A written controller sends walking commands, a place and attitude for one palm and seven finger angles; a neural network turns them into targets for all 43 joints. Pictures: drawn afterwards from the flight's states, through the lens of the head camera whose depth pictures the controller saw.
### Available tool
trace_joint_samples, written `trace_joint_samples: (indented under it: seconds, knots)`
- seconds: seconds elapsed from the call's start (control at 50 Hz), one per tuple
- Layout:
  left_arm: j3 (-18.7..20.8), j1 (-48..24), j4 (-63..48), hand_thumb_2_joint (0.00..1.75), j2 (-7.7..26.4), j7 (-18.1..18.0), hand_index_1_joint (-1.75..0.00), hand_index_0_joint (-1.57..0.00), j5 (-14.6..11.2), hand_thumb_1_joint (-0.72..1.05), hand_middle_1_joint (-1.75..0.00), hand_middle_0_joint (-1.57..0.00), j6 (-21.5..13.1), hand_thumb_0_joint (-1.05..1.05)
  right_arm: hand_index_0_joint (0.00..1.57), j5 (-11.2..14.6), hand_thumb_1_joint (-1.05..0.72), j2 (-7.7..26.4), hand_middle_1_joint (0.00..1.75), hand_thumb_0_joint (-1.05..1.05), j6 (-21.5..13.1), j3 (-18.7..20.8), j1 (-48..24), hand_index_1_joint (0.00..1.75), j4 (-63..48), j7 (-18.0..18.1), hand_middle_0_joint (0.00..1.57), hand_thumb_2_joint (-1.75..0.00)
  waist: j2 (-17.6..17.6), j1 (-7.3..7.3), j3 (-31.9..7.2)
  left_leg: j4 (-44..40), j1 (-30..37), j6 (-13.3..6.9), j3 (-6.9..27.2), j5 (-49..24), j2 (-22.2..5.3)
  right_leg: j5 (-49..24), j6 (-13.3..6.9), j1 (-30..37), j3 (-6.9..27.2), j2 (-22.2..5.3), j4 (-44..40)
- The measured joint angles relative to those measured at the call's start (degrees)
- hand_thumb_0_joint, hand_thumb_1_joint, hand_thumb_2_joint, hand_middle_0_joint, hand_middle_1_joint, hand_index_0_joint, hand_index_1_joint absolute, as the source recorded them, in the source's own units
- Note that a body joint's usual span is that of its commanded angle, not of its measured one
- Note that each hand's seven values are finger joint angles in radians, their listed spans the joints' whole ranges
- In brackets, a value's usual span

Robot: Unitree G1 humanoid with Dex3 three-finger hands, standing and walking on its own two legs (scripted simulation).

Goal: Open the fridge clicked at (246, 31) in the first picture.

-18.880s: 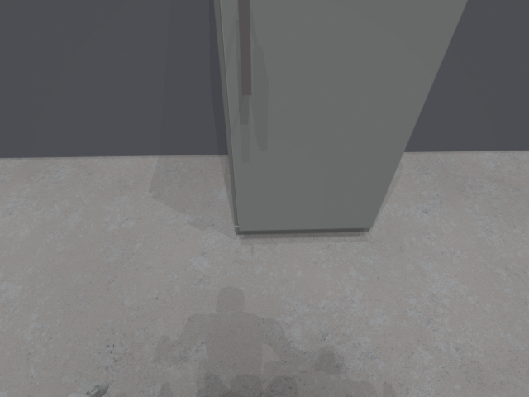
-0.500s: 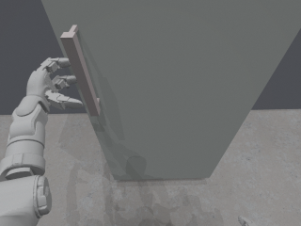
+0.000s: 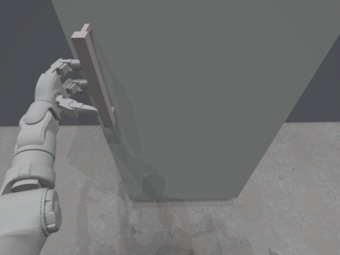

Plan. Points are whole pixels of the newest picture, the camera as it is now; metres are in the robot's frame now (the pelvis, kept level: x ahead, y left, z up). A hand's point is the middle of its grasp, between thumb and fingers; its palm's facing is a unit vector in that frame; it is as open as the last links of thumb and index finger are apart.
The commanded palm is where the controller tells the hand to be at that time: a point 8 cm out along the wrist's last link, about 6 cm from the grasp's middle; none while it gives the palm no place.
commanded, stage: slide the fingers in behind the handle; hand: left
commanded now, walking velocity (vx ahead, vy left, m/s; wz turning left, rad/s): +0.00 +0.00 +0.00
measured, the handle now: (99, 82) +0.48 +0.18 +0.17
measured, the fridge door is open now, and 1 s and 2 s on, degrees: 0 0 0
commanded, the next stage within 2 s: grip the handle and tug to test in 1.64 s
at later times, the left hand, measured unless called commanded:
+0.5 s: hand (89, 95) +0.41 +0.19 +0.18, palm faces +0.04 -1.00 -0.01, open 14.0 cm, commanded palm +0.39 +0.24 +0.17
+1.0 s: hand (104, 94) +0.42 +0.16 +0.17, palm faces +0.03 -1.00 +0.00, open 14.0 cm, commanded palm +0.39 +0.21 +0.17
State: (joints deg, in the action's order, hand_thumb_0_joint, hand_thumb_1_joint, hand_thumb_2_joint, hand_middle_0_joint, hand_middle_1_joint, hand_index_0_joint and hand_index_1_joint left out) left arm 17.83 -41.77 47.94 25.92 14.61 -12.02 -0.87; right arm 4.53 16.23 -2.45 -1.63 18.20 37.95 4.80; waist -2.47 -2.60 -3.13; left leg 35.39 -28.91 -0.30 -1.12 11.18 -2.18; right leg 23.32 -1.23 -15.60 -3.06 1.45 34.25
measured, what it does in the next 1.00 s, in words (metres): stands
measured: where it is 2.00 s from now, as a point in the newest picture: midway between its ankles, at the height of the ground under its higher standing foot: outside the picture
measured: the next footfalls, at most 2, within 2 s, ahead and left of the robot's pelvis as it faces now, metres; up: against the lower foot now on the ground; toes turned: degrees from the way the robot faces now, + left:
none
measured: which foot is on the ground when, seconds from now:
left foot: down 0.00-1.00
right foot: down 0.00-1.00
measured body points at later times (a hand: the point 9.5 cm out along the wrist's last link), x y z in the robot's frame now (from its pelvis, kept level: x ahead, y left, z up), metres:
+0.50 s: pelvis +0.00 +0.00 +0.00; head +0.01 -0.02 +0.45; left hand +0.41 +0.24 +0.18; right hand +0.13 -0.26 -0.10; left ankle +0.07 +0.12 -0.72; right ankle -0.06 -0.10 -0.72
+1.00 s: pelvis +0.01 -0.01 +0.00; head +0.01 -0.03 +0.45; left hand +0.41 +0.21 +0.18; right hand +0.13 -0.27 -0.11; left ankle +0.07 +0.12 -0.72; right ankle -0.06 -0.10 -0.72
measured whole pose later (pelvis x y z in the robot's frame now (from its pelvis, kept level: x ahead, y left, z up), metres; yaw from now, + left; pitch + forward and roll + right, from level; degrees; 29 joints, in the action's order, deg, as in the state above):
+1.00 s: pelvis +0.01 -0.01 +0.00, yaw -1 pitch +2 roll +0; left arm 13.7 -32.9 31.8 17.8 7.7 -12.0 5.2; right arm 4.3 15.4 -1.4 -1.6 15.7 37.1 4.3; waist -2.9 -1.7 -3.1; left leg 32.4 -23.7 0.4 -1.8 11.0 -2.1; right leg 23.2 -1.8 -11.1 -2.3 1.4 32.0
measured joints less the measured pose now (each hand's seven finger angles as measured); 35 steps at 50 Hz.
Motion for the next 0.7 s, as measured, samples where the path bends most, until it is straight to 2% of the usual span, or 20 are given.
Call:
trace_joint_samples:
  seconds: [0.12,0.3,0.44,0.6,0.7]
  knots:
    - [-0.53,2.73,-3.13,0.30,-1.39,-0.02,-1.21,-0.32,-0.54,-0.50,-1.22,-0.32,0.00,-0.01,0.20,0.24,-0.90,0.03,0.30,0.01,0.09,0.10,0.46,0.30,-0.39,-0.10,0.21,-0.90,-0.15,0.04,-0.39,-0.21,0.80,-0.10,-0.51,0.16,-0.07,-0.06,0.11,0.61,0.53,-0.04,-0.23]
    - [-1.17,7.97,-11.18,0.30,-4.52,-2.37,-1.20,-0.30,-0.68,-0.50,-1.20,-0.31,2.19,-0.01,0.20,0.23,-0.90,-0.38,0.30,0.01,-0.08,0.03,-0.33,0.30,-1.41,-0.35,0.20,-0.90,-0.22,0.48,-0.53,-1.08,2.78,-0.14,-1.17,0.23,-0.03,-0.15,0.19,2.28,1.18,-0.19,-0.95]
    - [-2.18,7.62,-12.57,0.30,-4.90,-4.24,-1.20,-0.30,-0.12,-0.50,-1.20,-0.30,4.27,-0.01,0.20,0.16,-0.90,-0.76,0.30,0.01,-0.07,-0.32,-2.11,0.30,-1.64,-0.06,0.20,-0.90,-0.22,0.87,0.19,-1.43,3.29,0.06,-0.61,-0.06,0.07,-0.25,0.00,3.02,0.62,-0.13,-1.35]
    - [-2.58,8.56,-14.41,0.30,-5.88,-3.63,-1.20,-0.30,-1.05,-0.50,-1.20,-0.30,5.05,-0.01,0.20,0.15,-0.90,-0.78,0.30,0.01,0.25,-0.38,-2.69,0.30,-1.38,-0.15,0.21,-0.90,-0.20,1.37,-0.55,-2.23,4.21,0.24,-0.68,-0.16,0.15,-0.26,-0.15,3.79,0.70,-0.20,-1.92]
    - [-3.42,9.38,-15.23,0.30,-6.27,-4.79,-1.20,-0.30,-0.60,-0.50,-1.20,-0.30,6.06,-0.01,0.20,0.27,-0.90,-0.61,0.30,0.01,0.52,-0.14,-2.63,0.30,-1.68,-0.24,0.20,-0.90,-0.27,1.37,-0.27,-2.19,4.57,0.38,-0.48,-0.05,0.16,-0.10,-0.29,4.26,0.50,-0.16,-1.95]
